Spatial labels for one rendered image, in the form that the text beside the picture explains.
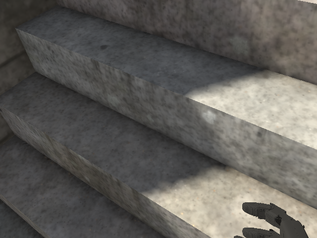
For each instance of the robot right hand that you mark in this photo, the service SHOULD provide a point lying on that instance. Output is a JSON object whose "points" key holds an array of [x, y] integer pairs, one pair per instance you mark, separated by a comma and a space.
{"points": [[277, 217]]}

